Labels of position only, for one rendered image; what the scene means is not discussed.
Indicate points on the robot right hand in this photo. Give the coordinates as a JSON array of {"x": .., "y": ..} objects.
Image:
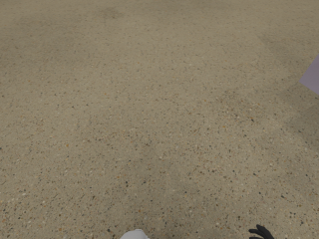
[{"x": 261, "y": 231}]

